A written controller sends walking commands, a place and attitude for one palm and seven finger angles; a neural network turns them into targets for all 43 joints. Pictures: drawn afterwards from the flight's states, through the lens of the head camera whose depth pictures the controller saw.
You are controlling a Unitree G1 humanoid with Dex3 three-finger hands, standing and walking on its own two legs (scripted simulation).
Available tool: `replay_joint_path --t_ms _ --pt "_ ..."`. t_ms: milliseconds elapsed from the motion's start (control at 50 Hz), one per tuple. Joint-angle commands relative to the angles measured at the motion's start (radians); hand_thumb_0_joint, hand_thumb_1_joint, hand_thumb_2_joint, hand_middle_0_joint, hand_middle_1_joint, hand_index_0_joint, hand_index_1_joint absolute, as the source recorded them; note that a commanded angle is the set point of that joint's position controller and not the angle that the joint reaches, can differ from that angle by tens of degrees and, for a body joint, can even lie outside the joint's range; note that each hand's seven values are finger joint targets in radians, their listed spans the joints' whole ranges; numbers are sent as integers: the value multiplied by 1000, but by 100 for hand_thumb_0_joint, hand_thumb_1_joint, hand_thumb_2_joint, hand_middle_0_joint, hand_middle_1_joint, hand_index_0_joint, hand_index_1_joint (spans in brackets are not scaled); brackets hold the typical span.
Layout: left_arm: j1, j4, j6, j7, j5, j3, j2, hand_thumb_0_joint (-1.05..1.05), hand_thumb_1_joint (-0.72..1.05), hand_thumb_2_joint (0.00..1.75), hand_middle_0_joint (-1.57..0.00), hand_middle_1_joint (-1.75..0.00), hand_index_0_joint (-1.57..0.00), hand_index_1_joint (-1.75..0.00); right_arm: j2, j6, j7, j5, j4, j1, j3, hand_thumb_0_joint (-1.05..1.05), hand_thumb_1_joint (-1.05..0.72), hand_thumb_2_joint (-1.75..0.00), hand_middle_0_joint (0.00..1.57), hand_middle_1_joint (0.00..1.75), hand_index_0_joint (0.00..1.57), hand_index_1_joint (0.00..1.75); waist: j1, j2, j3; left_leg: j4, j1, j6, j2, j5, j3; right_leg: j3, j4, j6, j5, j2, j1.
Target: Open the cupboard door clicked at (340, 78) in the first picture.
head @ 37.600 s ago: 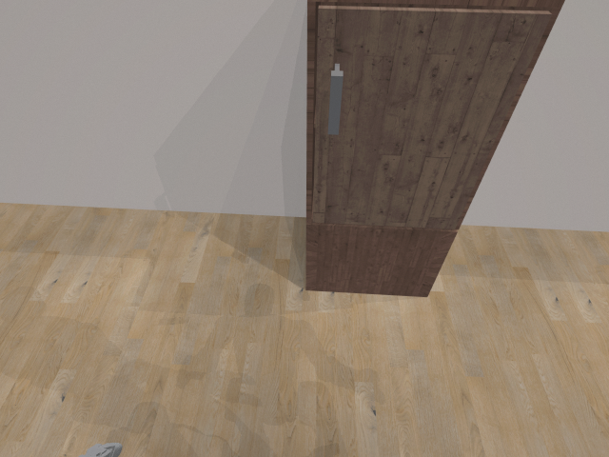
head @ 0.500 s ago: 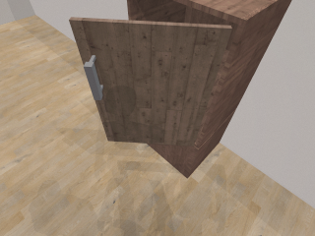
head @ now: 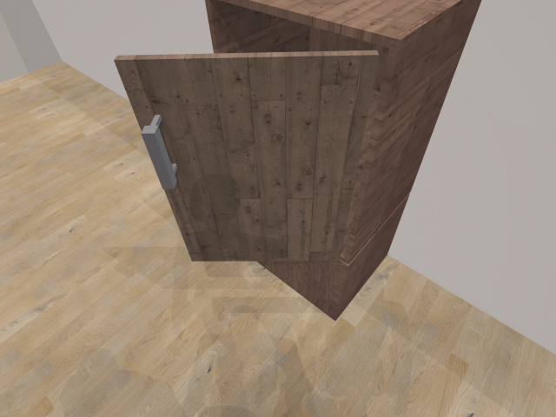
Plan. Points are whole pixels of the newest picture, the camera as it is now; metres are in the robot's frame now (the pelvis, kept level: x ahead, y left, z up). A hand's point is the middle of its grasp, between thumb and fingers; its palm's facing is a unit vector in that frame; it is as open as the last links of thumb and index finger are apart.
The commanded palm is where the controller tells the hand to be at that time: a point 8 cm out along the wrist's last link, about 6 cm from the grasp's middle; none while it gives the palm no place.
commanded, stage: come to a stop and stand still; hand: left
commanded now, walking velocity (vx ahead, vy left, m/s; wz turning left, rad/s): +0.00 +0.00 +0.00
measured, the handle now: (163, 152) +0.56 +0.26 +0.07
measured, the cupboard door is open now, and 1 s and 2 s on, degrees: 40 40 40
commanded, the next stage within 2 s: look again from close up in 0.14 s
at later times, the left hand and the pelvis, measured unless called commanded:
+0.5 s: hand out of the picture +0.01 +0.15 -0.17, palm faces +0.01 -0.98 -0.20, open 7.3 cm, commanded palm none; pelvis +0.01 -0.03 +0.00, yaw +0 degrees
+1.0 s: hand out of the picture +0.04 +0.15 -0.17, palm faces +0.04 -0.97 -0.22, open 7.4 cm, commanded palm none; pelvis +0.02 -0.04 +0.00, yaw +1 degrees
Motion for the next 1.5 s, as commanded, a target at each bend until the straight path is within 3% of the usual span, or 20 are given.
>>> replay_joint_path --t_ms 0,220,380,460,820,860,920,1040,1100,1160,1200,1220,1260,1300,1360,1400,1420,1440,1460,1480 --pt "40 -36 -21 6 2 22 109 0 90 90 -20 -30 -20 -30 -87 -20 -4 -3 -23 41 -19 0 -90 -90 20 30 20 30 -1 -44 80 -161 -100 -4 143 13 -155 92 -95 -52 18 -63 -11" --pt "44 -2 -30 10 0 23 108 0 90 90 -20 -30 -20 -30 -65 -27 -12 2 38 57 -18 0 -90 -90 20 30 20 30 -1 -51 22 -116 -33 -14 146 191 -125 94 -89 -53 184 -80 31" --pt "37 7 -30 10 0 24 106 0 90 90 -20 -30 -20 -30 -50 -21 -15 1 57 45 -20 0 -90 -90 20 30 20 30 0 -57 50 -114 -33 -20 148 169 -116 99 -110 -57 192 -81 22" --pt "31 4 -34 9 -1 26 116 0 90 90 -20 -30 -20 -30 -58 -23 -16 0 58 44 -23 0 -90 -90 20 30 20 30 -3 -45 9 -104 -13 -25 149 203 -111 105 -105 -61 252 -88 46" --pt "-7 -16 -38 7 -1 37 156 0 90 90 -20 -30 -20 -30 -85 -19 -15 -1 51 -4 -31 0 -90 -90 20 30 20 30 0 -54 1 -104 -1 -36 151 218 -109 104 -128 -61 316 -98 72" --pt "-14 -27 -42 7 0 46 184 0 90 90 -20 -30 -20 -30 -106 -19 -15 -1 43 -7 -36 0 -90 -90 20 30 20 30 7 -33 -21 -93 -10 -38 146 213 -103 119 -125 -71 344 -117 98" --pt "12 -28 -32 15 0 49 161 0 90 90 -20 -30 -20 -30 -66 -4 -15 -2 33 12 -32 0 -90 -90 20 30 20 30 11 -59 -27 -58 -39 -54 131 186 -79 146 -104 -83 405 -154 113" --pt "17 -59 -16 22 7 77 204 0 90 90 -20 -30 -20 -30 -58 21 -11 -4 -11 14 -46 0 -90 -90 20 30 20 30 21 -141 14 33 -124 -72 95 24 -49 252 -134 -151 339 -267 73" --pt "1 -81 -9 23 10 92 215 0 90 90 -20 -30 -20 -30 -56 23 -7 -6 -26 27 -52 0 -90 -90 20 30 20 30 15 -134 18 20 -110 -69 92 31 -48 249 -108 -156 299 -276 25" --pt "-28 -105 4 20 11 97 202 0 90 90 -20 -30 -20 -30 -73 18 -4 -9 -36 58 -58 0 -90 -90 20 30 20 30 4 -67 -1 -35 -41 -46 118 157 -85 157 -20 -112 178 -197 -45" --pt "-44 -124 18 17 13 89 150 0 90 90 -20 -30 -20 -30 -118 19 -7 -15 -51 66 -66 0 -90 -90 20 30 20 30 7 100 23 -98 -46 36 227 298 -226 15 110 -52 -39 -68 -106" --pt "-55 -133 24 17 15 84 132 0 90 90 -20 -30 -20 -30 -122 19 -9 -14 -63 63 -67 0 -90 -90 20 30 20 30 9 125 27 -128 -44 80 261 352 -270 -24 186 -35 -164 -32 -136" --pt "-56 -138 29 17 14 79 112 0 90 90 -20 -30 -20 -30 -115 20 -12 -15 -85 53 -66 0 -90 -90 20 30 20 30 9 97 12 -131 -20 137 278 450 -299 -22 317 -34 -265 -29 -180" --pt "-57 -134 25 14 13 71 87 0 90 90 -20 -30 -20 -30 -101 11 -15 -18 -89 51 -63 0 -90 -90 20 30 20 30 10 36 -13 -109 13 155 287 559 -295 -17 321 -28 -252 -35 -180" --pt "-33 -113 11 8 9 58 62 0 90 90 -20 -30 -20 -30 -103 -4 -21 -17 -67 53 -59 0 -90 -90 20 30 20 30 14 -16 -32 -82 39 130 262 595 -260 -15 138 -19 -158 -29 -89" --pt "-1 -90 -10 7 8 59 95 0 90 90 -20 -30 -20 -30 -99 -17 -25 -7 -51 36 -55 0 -90 -90 20 30 20 30 28 -57 -42 -30 -1 64 203 534 -221 49 -69 -33 76 -50 52" --pt "16 -73 -19 10 5 58 121 0 90 90 -20 -30 -20 -30 -87 -23 -23 -1 -42 30 -52 0 -90 -90 20 30 20 30 21 -86 -40 -25 -43 20 157 409 -181 122 -77 -60 228 -107 98" --pt "12 -66 -21 8 1 53 135 0 90 90 -20 -30 -20 -30 -82 -24 -21 -1 -35 38 -51 0 -90 -90 20 30 20 30 2 -84 -32 -60 -35 -8 133 283 -154 129 -57 -78 283 -140 76" --pt "-5 -63 -23 8 1 53 128 0 90 90 -20 -30 -20 -30 -70 -17 -21 -4 -18 35 -49 0 -90 -90 20 30 20 30 -2 -142 -19 -61 -26 -14 133 259 -145 123 -53 -78 308 -127 64" --pt "-12 -61 -22 9 3 50 120 0 90 90 -20 -30 -20 -30 -66 -15 -20 -4 -7 36 -49 0 -90 -90 20 30 20 30 -4 -148 9 -69 -25 -14 133 270 -140 107 -51 -75 331 -118 54"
